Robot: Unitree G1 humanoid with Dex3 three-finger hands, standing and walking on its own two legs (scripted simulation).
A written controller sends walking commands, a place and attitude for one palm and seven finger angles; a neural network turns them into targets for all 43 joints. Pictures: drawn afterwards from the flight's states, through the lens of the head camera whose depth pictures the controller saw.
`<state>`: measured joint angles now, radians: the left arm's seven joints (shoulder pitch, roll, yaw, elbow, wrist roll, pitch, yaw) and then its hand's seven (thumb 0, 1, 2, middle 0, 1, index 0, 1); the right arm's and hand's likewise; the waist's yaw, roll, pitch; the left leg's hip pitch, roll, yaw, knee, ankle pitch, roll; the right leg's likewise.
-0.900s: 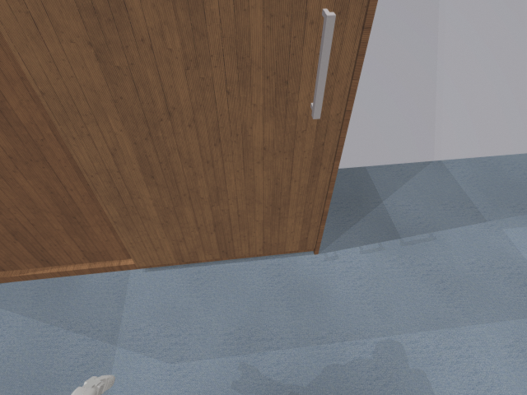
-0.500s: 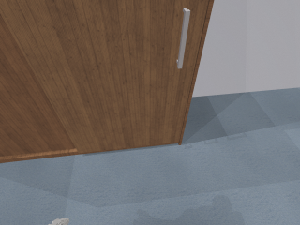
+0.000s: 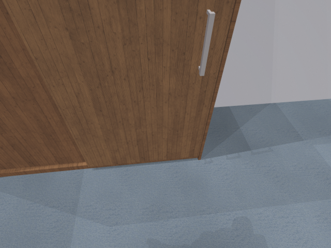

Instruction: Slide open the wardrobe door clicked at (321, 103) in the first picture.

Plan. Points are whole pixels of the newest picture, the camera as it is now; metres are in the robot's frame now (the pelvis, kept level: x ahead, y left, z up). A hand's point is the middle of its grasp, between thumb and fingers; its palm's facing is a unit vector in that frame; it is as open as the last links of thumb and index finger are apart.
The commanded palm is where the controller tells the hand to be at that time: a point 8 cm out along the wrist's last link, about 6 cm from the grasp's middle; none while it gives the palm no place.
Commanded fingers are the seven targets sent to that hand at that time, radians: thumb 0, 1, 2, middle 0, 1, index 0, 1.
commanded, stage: stand and wait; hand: right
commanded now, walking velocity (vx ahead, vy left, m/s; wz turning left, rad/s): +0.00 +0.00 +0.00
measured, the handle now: (204, 45) +0.82 -0.10 +0.11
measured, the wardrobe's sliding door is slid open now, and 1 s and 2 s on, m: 0.00 0.00 0.00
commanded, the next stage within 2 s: look at it before walking up in 0.06 s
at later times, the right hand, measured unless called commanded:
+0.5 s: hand out of the picture +0.07 -0.24 -0.16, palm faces -0.03 +0.95 -0.32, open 7.4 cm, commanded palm none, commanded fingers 0.00 -0.90 -0.90 0.20 0.30 0.20 0.30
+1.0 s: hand out of the picture +0.08 -0.23 -0.16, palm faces -0.06 +0.95 -0.31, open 7.4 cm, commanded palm none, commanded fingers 0.00 -0.90 -0.90 0.20 0.30 0.20 0.30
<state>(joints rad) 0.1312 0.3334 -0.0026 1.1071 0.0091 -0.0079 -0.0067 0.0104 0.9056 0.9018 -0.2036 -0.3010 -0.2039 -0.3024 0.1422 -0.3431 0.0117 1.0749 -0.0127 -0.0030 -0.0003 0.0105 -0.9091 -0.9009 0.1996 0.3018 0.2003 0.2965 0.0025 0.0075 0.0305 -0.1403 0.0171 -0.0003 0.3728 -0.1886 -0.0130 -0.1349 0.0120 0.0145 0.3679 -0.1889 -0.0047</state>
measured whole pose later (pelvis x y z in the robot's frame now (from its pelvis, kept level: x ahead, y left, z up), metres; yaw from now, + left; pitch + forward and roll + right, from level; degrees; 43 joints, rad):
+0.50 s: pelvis +0.00 +0.00 +0.00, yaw +0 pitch -2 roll +0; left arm 0.13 0.33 -0.01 1.11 0.01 -0.01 0.00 0.01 0.91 0.90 -0.20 -0.30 -0.20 -0.30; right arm 0.15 -0.34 0.01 1.08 -0.01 0.00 0.00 0.01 -0.91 -0.90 0.20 0.30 0.20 0.30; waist 0.00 0.01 0.04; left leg -0.13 0.01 0.00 0.35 -0.18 -0.01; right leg -0.13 0.01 0.02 0.35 -0.18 0.00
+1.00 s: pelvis +0.01 +0.00 +0.00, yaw +3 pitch -1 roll +0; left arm 0.12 0.29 0.00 1.07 0.01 0.00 0.01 0.01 0.91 0.90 -0.20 -0.30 -0.20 -0.30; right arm 0.17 -0.31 0.00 1.05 -0.01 0.03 -0.01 0.01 -0.91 -0.90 0.20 0.30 0.20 0.30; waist -0.01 0.01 0.04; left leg -0.18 0.00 -0.04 0.41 -0.21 -0.01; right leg -0.16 -0.01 -0.03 0.40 -0.22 0.00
